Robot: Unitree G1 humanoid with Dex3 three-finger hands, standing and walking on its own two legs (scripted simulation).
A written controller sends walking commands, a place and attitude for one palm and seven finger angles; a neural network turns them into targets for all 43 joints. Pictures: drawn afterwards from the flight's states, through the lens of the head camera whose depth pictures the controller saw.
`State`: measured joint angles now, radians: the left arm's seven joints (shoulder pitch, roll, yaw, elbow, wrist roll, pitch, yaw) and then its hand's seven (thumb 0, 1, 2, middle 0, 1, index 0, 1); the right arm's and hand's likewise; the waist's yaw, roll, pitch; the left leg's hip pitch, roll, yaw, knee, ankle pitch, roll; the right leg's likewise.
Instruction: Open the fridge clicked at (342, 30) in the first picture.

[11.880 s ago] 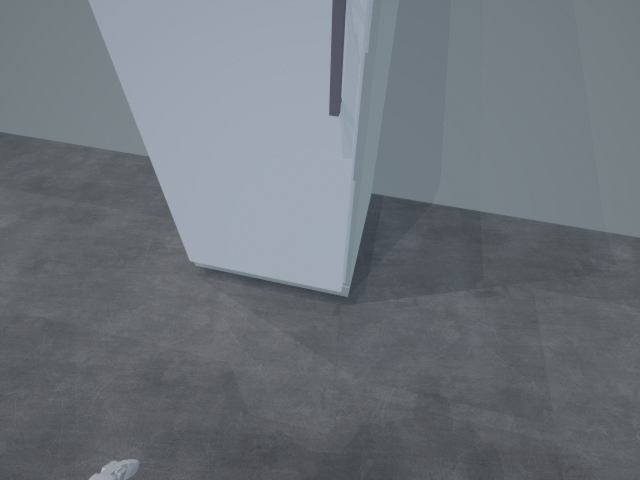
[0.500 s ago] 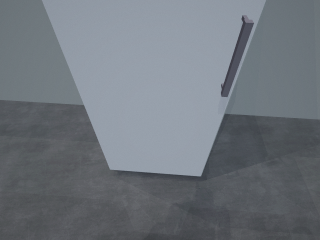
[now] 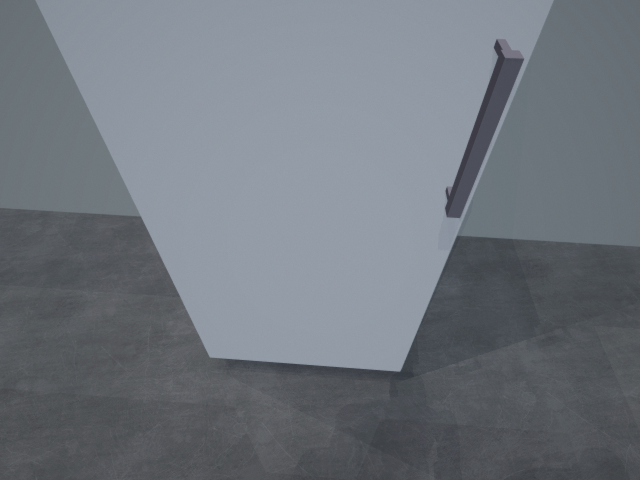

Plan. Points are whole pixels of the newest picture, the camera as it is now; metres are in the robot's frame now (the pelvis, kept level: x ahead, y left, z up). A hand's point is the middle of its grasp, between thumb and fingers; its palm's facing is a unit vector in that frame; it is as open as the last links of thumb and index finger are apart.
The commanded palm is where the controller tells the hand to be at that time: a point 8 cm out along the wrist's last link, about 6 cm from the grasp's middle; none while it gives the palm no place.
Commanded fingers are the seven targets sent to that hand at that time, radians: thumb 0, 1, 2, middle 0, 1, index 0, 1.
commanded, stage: come to a stop and stand still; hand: right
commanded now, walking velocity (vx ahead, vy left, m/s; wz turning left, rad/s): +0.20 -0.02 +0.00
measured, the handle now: (474, 139) +0.51 -0.17 +0.18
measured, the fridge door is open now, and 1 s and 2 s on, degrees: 0 0 0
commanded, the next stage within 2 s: look again from close up in 1.72 s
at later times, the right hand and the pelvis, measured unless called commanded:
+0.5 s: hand out of the picture +0.07 -0.19 -0.17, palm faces +0.05 +0.97 -0.23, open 7.3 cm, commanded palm none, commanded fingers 0.00 -0.90 -0.90 0.20 0.30 0.20 0.30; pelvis +0.04 -0.01 +0.00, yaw -1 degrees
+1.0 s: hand out of the picture +0.02 -0.18 -0.16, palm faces +0.02 +0.98 -0.21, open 7.3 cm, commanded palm none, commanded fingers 0.00 -0.90 -0.90 0.20 0.30 0.20 0.30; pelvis +0.02 -0.01 +0.01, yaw -1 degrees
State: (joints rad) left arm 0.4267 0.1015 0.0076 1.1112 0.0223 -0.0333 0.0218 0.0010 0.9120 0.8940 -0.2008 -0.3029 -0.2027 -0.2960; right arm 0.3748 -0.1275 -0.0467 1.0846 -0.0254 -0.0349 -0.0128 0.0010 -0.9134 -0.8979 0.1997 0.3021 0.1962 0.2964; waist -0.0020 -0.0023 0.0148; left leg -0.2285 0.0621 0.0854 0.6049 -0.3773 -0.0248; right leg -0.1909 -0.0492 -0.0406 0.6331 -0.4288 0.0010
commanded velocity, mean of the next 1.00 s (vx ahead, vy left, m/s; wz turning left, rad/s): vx -0.06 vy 0.02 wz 0.00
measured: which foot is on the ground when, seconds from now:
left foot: down 0.00-0.16, up 0.18-0.38, down 0.40-1.00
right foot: down 0.00-0.00, up 0.02-0.14, down 0.16-1.00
